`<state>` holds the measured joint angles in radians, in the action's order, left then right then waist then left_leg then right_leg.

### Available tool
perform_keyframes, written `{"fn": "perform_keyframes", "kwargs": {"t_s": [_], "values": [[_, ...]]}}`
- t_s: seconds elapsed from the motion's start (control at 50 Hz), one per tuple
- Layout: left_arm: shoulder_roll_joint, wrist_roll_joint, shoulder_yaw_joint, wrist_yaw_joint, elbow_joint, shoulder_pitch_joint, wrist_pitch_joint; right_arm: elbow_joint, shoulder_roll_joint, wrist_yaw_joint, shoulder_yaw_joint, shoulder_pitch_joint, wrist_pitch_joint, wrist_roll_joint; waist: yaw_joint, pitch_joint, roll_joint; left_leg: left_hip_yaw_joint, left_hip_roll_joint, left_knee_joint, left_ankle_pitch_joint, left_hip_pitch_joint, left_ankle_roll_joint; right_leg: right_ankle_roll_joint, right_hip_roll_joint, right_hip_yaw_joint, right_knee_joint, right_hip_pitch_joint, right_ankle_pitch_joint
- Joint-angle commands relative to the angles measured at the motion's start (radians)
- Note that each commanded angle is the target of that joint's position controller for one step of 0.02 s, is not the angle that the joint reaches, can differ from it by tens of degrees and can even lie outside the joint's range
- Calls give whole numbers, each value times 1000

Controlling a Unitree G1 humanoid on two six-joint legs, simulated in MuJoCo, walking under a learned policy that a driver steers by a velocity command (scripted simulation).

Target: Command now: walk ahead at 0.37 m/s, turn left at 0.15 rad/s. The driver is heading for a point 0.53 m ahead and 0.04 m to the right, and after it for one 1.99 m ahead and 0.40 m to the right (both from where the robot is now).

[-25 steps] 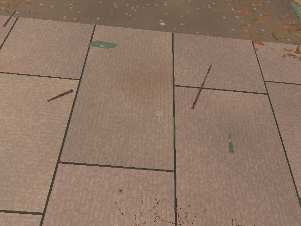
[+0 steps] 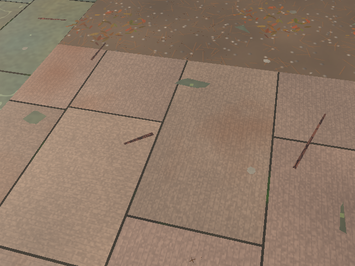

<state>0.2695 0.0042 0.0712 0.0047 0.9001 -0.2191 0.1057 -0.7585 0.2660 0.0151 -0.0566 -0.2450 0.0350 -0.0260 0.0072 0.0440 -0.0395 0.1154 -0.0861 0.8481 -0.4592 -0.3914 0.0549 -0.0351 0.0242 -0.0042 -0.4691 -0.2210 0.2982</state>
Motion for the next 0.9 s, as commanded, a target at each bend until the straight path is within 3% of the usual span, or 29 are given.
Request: {"fn": "perform_keyframes", "kwargs": {"t_s": [0.02,0.08,0.16,0.22,0.28,0.3,0.32,0.34,0.36,0.38,0.4,0.42,0.44,0.46,0.52,0.58,0.68,0.74,0.76,0.78,0.8,0.82,0.84,0.9], "values": [[140,7,26,-5,-38,-69,7,108,139,-12,-38,111,47,3,38,-126,175,-11,120,202,79,-534,-18,-191,-337,-471,302,299,280],[124,1,15,-6,-37,-85,0,126,84,-23,-26,164,55,18,47,-119,161,-73,158,133,248,-457,-45,-161,-265,-290,337,222,2],[146,10,15,-9,-29,-133,-10,165,21,-35,0,259,60,12,81,-115,154,-143,136,-129,400,-287,-62,-139,-200,-121,330,131,-232],[172,19,18,-7,-19,-187,-16,189,36,-52,0,309,60,0,98,-128,161,-160,113,-243,429,-197,-52,-141,-233,-116,324,130,-256],[189,27,22,-7,-16,-192,-27,201,79,-61,-13,292,61,-5,56,-125,177,-152,101,-307,383,-135,-6,-122,-283,-124,272,204,-403],[202,28,25,-9,-18,-183,-31,192,103,-59,-25,238,61,-2,13,-89,183,-168,78,-324,365,-44,16,-108,-279,-102,199,218,-583],[195,25,23,-11,-20,-176,-37,155,138,-52,-45,111,58,6,-58,-11,167,-187,49,-354,387,132,46,-80,-236,-54,37,205,-784],[176,12,14,-15,-32,-171,-37,119,181,-41,-63,-41,55,16,-131,95,151,-140,103,-332,470,382,79,-39,-190,-23,-172,83,-765],[75,-10,-18,-13,-75,-239,-24,103,290,-30,-83,-180,49,57,-131,297,-85,238,402,-299,622,802,213,35,-68,24,-583,-272,-351],[57,0,-28,-8,-43,-296,-7,85,255,-35,-70,-199,41,46,-110,458,-253,562,541,-449,722,836,317,59,31,-96,-809,-365,307],[162,28,5,-5,-53,-232,-4,98,194,-39,-47,-119,36,38,-104,314,-152,416,492,-453,763,700,276,53,-32,-131,-889,-425,287],[157,34,2,-7,-74,-153,-7,100,152,-38,-33,-48,35,29,-78,179,-101,251,441,-449,845,559,240,47,-78,-82,-867,-452,241],[137,19,0,-12,-79,-117,-16,95,119,-42,-22,11,38,26,-44,96,-25,153,381,-475,885,421,209,49,-112,-58,-792,-434,185],[131,9,6,-19,-79,-114,-31,97,101,-45,-17,56,43,28,-10,60,-30,92,344,-510,878,321,188,48,-139,-55,-728,-383,144],[71,1,-4,-26,-66,-169,-68,73,104,-45,-19,109,61,46,54,49,-45,0,315,-586,946,145,204,68,-132,-39,-628,-236,43],[52,-16,-15,-28,-94,-94,-72,47,111,-30,-18,142,58,44,57,39,-53,-79,284,-597,933,103,189,78,-134,-33,-404,-190,-88],[86,-10,-11,-21,-129,31,-80,-12,132,-22,-18,86,30,39,6,34,-41,-53,297,-583,732,151,173,68,-106,-30,-198,-134,-181],[95,-22,-3,-20,-131,29,-78,-36,108,-21,-7,88,17,19,30,21,-23,-39,261,-498,518,151,117,27,-80,-11,-8,-25,-253],[129,-29,5,-24,-136,28,-76,-49,78,-19,4,42,18,27,17,29,22,-51,213,-452,417,133,65,8,-123,-61,42,51,-437],[186,-29,15,-33,-152,39,-78,-59,63,-19,9,-31,23,52,-38,57,113,-93,138,-388,254,89,15,-28,-206,-133,12,136,-623],[159,-24,7,-36,-150,74,-86,-79,31,-14,15,-108,23,52,-85,79,222,-128,95,-381,109,55,-24,-100,-255,-187,9,147,-561],[95,-13,-4,-27,-153,100,-90,-77,48,-5,17,-59,12,50,-55,68,214,-130,102,-395,138,109,-41,-102,-222,-182,30,79,-393],[70,-12,-10,-19,-154,121,-91,-73,77,1,10,-14,-2,42,-41,37,180,-133,105,-400,167,122,-42,-73,-180,-150,30,33,-311],[92,-14,-7,-10,-140,111,-78,-81,95,7,3,3,-29,38,-28,22,123,-116,122,-399,252,144,-29,-36,-132,-94,-11,20,-353]]}}
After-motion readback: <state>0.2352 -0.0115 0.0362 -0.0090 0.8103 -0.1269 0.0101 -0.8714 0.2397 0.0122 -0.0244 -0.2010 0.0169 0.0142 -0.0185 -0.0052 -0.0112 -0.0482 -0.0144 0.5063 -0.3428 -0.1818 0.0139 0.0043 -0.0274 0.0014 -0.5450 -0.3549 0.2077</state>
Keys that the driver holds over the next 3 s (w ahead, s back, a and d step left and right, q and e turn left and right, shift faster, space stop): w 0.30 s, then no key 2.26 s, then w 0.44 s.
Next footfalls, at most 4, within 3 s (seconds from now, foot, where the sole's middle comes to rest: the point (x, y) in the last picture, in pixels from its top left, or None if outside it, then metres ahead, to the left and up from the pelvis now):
0.34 left None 0.32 0.16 -0.77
0.76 right None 0.42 -0.08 -0.77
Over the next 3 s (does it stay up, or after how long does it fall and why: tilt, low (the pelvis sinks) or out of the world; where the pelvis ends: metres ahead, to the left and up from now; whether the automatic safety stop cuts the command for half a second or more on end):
stays up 0.45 0.00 0.01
